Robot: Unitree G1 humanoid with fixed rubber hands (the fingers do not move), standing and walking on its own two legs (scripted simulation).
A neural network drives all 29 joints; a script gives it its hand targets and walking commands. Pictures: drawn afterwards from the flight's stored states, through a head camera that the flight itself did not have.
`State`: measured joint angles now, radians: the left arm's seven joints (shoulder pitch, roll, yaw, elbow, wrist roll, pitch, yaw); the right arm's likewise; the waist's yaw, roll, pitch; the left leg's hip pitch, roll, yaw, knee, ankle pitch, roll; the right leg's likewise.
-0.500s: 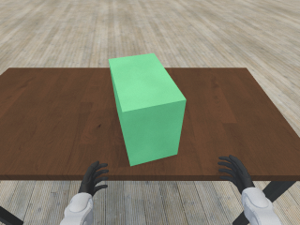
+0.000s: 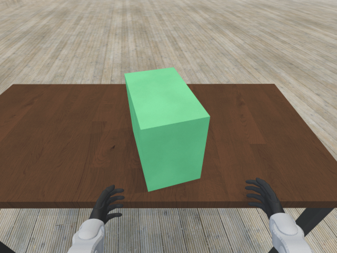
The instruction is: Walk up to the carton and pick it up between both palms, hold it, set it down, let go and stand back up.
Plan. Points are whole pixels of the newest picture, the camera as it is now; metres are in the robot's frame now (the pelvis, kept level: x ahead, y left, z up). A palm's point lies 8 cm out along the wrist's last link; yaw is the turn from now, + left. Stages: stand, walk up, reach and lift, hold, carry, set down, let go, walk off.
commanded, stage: set down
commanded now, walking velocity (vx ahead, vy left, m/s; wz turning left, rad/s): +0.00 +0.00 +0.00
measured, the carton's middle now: (161, 125) +0.50 +0.06 +0.06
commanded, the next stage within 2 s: none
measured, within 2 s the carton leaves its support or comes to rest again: neither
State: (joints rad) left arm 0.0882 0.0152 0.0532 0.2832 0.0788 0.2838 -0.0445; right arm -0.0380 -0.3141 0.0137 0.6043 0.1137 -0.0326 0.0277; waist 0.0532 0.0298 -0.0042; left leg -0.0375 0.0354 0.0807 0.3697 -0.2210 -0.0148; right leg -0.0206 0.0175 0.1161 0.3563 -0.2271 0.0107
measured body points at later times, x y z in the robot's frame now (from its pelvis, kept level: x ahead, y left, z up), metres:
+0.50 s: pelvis +0.00 +0.00 +0.00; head -0.05 -0.01 +0.45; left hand +0.23 +0.19 -0.01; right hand +0.27 -0.23 +0.00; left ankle +0.00 +0.12 -0.75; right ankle -0.01 -0.14 -0.75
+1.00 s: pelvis +0.00 +0.00 +0.00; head -0.04 -0.01 +0.45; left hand +0.23 +0.19 -0.01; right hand +0.27 -0.23 +0.00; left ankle +0.00 +0.12 -0.75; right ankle -0.01 -0.14 -0.75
